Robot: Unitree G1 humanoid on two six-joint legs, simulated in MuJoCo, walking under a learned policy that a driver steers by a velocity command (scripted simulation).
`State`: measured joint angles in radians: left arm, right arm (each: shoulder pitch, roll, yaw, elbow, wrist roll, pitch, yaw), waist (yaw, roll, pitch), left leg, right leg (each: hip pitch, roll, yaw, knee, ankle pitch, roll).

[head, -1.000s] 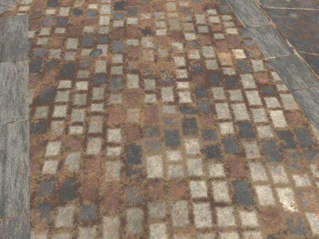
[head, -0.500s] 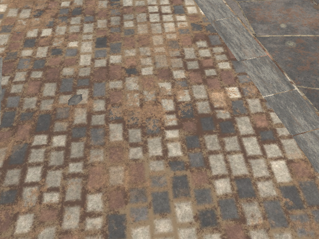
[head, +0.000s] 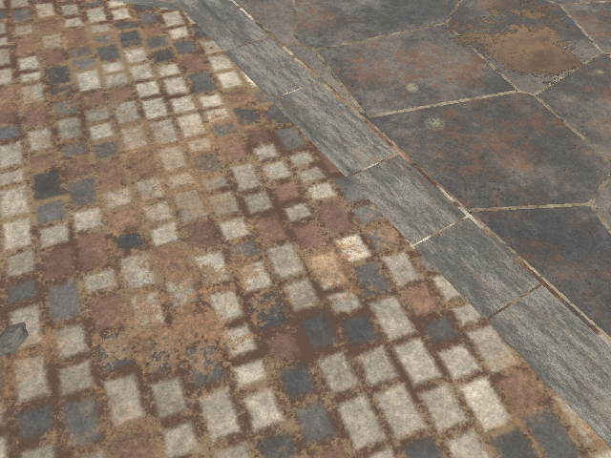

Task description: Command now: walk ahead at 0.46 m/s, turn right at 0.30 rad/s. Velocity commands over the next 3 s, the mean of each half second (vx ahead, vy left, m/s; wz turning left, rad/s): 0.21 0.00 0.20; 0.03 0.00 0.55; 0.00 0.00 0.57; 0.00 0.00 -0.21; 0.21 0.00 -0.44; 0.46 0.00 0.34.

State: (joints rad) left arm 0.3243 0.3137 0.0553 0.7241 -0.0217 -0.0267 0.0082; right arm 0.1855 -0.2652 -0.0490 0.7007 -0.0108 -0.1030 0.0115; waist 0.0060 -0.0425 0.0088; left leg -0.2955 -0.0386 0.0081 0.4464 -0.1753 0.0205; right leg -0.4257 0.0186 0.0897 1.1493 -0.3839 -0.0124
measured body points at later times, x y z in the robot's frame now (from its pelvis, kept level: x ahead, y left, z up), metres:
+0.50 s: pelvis +0.15 -0.03 +0.00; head +0.19 -0.03 +0.45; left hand +0.28 +0.25 -0.09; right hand +0.29 -0.31 -0.12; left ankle +0.12 +0.10 -0.67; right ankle +0.24 -0.13 -0.74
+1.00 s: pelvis +0.16 +0.02 +0.01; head +0.18 +0.06 +0.45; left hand +0.17 +0.34 -0.11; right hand +0.42 -0.18 -0.07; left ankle +0.14 +0.10 -0.74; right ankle +0.25 -0.13 -0.69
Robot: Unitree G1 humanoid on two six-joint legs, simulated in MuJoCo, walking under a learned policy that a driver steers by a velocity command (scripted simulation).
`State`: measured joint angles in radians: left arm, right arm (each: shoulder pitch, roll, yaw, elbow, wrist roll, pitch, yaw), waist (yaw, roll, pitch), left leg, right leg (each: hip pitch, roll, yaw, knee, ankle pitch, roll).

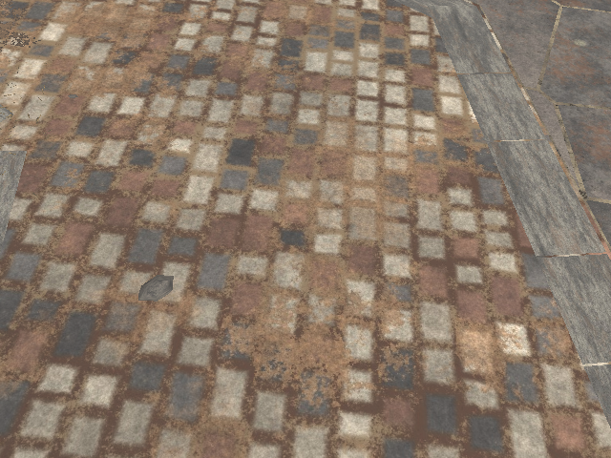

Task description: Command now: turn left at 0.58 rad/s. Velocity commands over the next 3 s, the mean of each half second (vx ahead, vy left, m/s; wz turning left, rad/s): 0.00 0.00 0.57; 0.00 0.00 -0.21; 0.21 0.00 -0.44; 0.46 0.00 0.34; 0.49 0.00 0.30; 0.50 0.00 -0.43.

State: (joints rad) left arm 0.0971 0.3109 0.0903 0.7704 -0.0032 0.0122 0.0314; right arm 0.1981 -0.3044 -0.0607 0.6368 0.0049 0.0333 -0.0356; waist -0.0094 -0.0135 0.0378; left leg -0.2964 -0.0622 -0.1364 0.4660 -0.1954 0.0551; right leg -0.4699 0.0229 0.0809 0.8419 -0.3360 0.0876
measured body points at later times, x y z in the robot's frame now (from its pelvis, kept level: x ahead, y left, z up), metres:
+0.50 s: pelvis +0.00 -0.02 +0.00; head +0.04 -0.01 +0.45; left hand +0.05 +0.29 -0.11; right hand +0.22 -0.25 -0.10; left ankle -0.04 +0.11 -0.71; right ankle +0.02 -0.15 -0.74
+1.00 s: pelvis -0.02 +0.00 -0.01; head +0.02 -0.01 +0.44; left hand +0.06 +0.30 -0.11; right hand +0.18 -0.25 -0.12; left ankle -0.04 +0.12 -0.74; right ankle -0.01 -0.11 -0.73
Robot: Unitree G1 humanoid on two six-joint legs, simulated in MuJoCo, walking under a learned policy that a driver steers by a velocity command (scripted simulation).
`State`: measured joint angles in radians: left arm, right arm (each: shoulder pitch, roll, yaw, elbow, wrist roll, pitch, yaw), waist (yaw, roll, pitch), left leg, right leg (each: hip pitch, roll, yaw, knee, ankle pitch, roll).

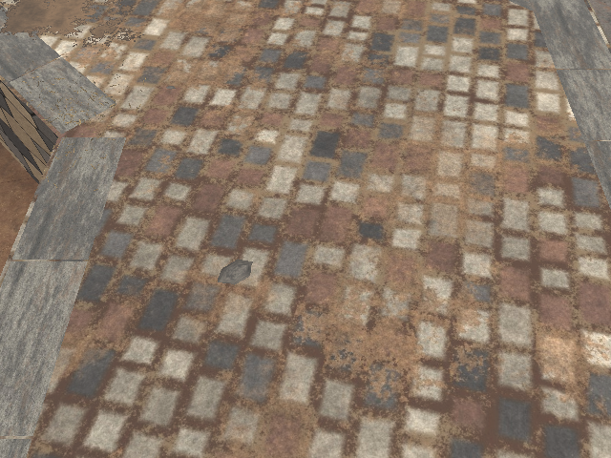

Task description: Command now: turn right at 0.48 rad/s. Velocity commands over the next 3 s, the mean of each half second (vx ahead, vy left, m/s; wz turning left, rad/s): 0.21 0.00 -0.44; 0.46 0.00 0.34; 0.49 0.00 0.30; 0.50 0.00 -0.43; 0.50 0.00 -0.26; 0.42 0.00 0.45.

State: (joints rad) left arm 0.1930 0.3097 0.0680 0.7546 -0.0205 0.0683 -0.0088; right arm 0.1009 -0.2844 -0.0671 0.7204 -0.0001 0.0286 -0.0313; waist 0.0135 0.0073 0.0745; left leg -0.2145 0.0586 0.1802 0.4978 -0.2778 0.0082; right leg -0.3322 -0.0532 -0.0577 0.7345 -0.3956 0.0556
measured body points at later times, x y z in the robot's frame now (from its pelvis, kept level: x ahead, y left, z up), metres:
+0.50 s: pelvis +0.09 -0.02 +0.01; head +0.10 -0.04 +0.46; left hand +0.23 +0.25 -0.08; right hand +0.20 -0.33 -0.09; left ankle +0.22 +0.10 -0.71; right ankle -0.01 -0.11 -0.73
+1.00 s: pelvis +0.35 -0.02 +0.00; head +0.40 -0.01 +0.45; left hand +0.61 +0.20 -0.07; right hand +0.34 -0.31 -0.11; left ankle +0.23 +0.09 -0.73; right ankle +0.54 -0.17 -0.70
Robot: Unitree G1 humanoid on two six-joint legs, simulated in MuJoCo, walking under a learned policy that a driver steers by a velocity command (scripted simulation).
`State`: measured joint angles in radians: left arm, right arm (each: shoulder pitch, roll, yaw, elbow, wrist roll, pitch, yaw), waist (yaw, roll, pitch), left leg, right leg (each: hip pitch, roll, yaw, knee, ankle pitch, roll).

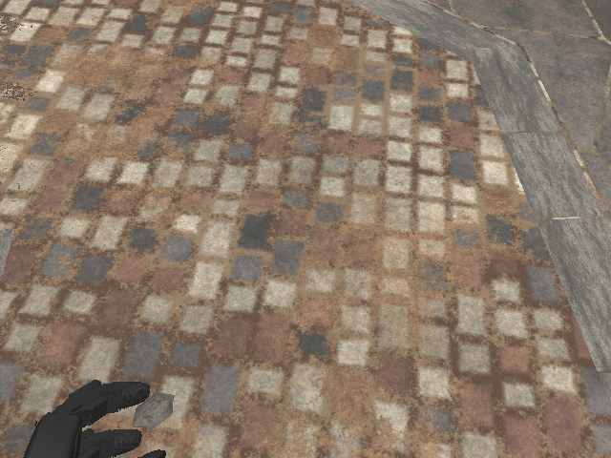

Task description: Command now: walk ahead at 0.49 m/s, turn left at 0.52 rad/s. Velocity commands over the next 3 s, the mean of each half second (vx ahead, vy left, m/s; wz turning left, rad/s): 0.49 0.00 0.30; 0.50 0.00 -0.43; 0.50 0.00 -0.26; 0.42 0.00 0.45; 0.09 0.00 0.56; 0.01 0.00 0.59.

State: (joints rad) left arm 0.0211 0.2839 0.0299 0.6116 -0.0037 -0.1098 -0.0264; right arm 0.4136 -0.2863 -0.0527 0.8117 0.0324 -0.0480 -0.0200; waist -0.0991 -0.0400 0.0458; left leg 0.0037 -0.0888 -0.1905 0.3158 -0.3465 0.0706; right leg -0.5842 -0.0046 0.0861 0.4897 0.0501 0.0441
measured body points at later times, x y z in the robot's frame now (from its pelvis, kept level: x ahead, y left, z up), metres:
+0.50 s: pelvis +0.28 +0.02 +0.00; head +0.31 +0.03 +0.45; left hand +0.21 +0.30 -0.13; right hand +0.56 -0.15 -0.07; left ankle +0.40 +0.18 -0.72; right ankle +0.19 -0.13 -0.74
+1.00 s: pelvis +0.53 +0.05 -0.01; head +0.56 +0.04 +0.44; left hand +0.78 +0.26 -0.09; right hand +0.52 -0.25 -0.13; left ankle +0.41 +0.17 -0.74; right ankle +0.68 -0.09 -0.71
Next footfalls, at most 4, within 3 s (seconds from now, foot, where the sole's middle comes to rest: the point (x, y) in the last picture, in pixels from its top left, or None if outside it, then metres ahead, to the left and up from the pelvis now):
0.06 right None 0.23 -0.13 -0.78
0.54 left None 0.45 0.18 -0.78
1.06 right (310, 336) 0.72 -0.09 -0.78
1.60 left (251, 219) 1.08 0.04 -0.78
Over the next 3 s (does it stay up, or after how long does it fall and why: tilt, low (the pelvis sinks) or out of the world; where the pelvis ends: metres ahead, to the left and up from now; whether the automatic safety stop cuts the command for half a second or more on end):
stays up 1.19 -0.05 0.00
